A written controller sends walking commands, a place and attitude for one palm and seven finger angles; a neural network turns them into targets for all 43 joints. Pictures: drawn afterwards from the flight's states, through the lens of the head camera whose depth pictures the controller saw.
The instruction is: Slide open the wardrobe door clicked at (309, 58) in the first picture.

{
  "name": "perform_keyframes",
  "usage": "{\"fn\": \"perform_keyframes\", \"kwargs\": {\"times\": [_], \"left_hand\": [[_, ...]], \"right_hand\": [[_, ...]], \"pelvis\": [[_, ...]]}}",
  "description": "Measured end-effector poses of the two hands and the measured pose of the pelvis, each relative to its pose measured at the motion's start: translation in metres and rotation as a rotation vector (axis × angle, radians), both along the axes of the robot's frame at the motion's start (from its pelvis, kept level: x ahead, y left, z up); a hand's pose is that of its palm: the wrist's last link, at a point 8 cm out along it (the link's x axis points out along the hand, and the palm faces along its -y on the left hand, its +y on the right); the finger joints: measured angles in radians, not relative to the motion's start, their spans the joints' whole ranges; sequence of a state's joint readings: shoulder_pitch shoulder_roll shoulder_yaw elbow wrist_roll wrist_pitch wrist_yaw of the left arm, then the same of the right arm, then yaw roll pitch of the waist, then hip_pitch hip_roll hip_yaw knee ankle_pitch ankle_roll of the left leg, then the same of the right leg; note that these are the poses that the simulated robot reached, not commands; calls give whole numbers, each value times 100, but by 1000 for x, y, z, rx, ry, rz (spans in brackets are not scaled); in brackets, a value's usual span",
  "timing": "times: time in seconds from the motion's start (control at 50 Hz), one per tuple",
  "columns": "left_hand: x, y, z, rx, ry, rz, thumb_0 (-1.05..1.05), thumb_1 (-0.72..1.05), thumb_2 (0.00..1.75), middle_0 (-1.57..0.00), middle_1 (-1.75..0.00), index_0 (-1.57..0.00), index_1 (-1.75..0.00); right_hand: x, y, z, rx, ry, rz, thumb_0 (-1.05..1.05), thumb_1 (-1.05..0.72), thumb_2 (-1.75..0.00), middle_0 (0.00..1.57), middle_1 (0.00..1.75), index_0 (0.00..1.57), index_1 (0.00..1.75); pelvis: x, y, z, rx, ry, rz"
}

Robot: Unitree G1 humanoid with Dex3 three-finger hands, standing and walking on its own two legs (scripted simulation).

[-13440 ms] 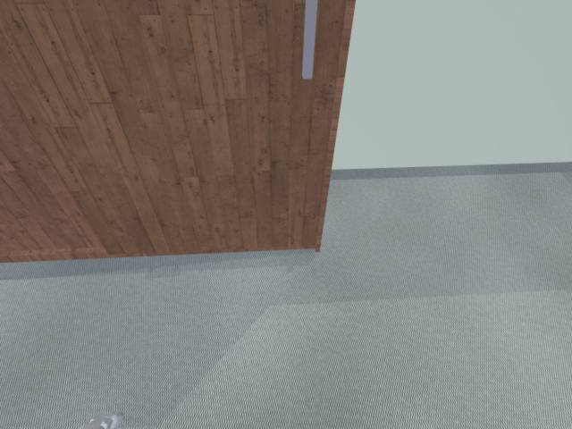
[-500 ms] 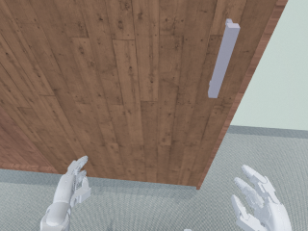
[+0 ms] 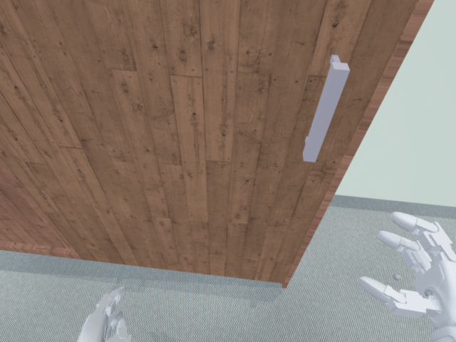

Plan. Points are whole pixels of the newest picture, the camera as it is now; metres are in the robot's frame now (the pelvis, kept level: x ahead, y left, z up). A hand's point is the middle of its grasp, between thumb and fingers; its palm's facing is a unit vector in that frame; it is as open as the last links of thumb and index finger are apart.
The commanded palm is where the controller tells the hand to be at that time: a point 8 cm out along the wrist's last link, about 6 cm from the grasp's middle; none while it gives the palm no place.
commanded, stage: raise the hand with hooked fingers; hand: right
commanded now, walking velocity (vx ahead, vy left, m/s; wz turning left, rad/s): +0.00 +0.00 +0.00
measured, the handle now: (321, 112) +0.48 -0.13 +0.19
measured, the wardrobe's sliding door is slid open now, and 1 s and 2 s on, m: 0.00 0.00 0.00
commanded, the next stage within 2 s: move the hooked fingers beside the handle in 1.18 s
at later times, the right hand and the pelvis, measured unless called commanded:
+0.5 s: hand out of the picture +0.25 -0.28 +0.18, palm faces +0.14 +0.99 -0.08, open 13.9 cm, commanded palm +0.22 -0.32 +0.19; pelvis +0.00 +0.00 +0.02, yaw -1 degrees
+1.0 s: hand out of the picture +0.28 -0.28 +0.20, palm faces +0.13 +0.99 -0.06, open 14.0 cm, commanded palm +0.24 -0.32 +0.21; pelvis +0.00 +0.00 +0.03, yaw +0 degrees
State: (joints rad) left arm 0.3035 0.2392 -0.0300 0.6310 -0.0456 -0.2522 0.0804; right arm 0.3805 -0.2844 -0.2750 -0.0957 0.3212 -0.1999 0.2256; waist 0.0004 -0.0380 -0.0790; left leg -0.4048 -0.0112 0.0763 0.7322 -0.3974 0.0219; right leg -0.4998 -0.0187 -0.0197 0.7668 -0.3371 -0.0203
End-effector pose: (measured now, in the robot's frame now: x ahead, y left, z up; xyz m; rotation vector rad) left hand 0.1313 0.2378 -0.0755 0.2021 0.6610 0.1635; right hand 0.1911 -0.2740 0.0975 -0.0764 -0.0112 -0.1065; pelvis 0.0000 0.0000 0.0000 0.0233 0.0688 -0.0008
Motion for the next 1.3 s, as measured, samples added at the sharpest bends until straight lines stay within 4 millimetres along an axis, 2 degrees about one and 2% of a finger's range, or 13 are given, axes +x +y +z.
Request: {"fn": "perform_keyframes", "kwargs": {"times": [0.08, 0.16, 0.3, 0.4, 0.56, 0.74, 0.96, 1.3], "left_hand": [[8, 7, 10, 35, -25, -4, 2, 90, 90, -20, -30, -21, -30], [23, 6, 23, 48, -78, -20, 2, 91, 90, -20, -30, -20, -30], [49, -13, 40, 22, -163, -74, 2, 91, 90, -20, -30, -20, -30], [60, -28, 45, -7, -182, -110, 2, 91, 90, -20, -30, -21, -30], [59, -36, 43, -30, -156, -132, 2, 90, 90, -20, -30, -21, -30], [49, -22, 40, -21, -116, -105, 2, 90, 90, -20, -30, -21, -30], [41, -5, 41, -6, -112, -60, 2, 91, 90, -20, -30, -21, -30], [51, -14, 40, -37, -122, -81, 2, 90, 90, -20, -30, -21, -30]], "right_hand": [[5, -8, 6, 3, -2, 6, 0, 7, -48, 27, 93, 27, 92], [12, -17, 19, -1, -18, 4, 0, 16, -44, 28, 99, 28, 98], [23, -33, 48, -2, -61, -12, -1, 33, -37, 29, 109, 29, 108], [28, -44, 65, -1, -50, -22, -1, 42, -33, 30, 115, 30, 114], [38, -57, 91, -8, -57, -37, -1, 49, -30, 30, 119, 30, 118], [52, -68, 117, -12, -67, -35, -2, 50, -30, 30, 120, 31, 119], [58, -54, 104, 8, -29, -15, -2, 50, -30, 30, 120, 31, 120], [56, -52, 114, -8, -44, -24, -2, 50, -30, 30, 120, 31, 120]], "pelvis": [[1, -3, 4, 0, -16, -4], [3, -4, 8, -1, -39, -7], [4, -5, 15, -3, -77, -13], [2, -4, 19, -5, -97, -18], [0, -2, 23, -8, -118, -24], [-1, 2, 25, -11, -128, -21], [-1, 3, 25, -13, -124, -5], [3, 6, 27, -17, -127, -10]]}}
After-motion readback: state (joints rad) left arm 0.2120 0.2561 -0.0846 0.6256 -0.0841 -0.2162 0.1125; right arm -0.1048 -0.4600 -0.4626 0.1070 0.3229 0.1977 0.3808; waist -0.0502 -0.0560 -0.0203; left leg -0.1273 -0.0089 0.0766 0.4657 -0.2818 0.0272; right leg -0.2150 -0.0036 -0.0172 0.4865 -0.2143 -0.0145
